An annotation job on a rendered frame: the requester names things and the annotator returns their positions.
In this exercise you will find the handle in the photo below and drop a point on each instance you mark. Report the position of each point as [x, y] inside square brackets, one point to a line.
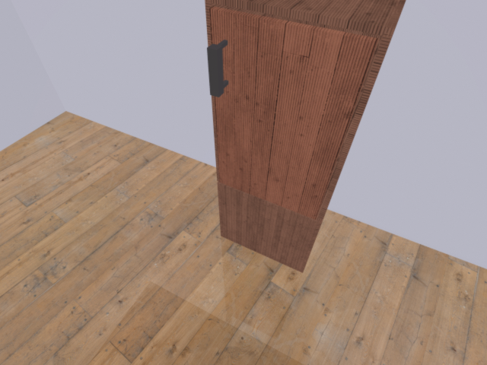
[215, 69]

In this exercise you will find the cupboard door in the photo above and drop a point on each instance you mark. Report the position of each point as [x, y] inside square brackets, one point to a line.
[281, 121]

